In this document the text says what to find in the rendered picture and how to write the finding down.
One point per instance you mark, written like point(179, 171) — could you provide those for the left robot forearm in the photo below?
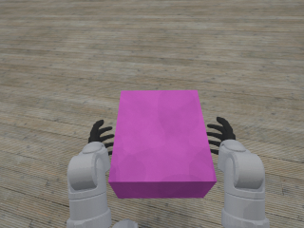
point(86, 188)

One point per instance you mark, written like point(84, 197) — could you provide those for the left robot hand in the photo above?
point(95, 134)

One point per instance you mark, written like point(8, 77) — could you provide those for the carton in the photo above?
point(161, 148)

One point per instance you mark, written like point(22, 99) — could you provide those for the right robot forearm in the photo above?
point(243, 185)

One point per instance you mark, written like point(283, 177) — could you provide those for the right robot hand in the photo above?
point(225, 129)

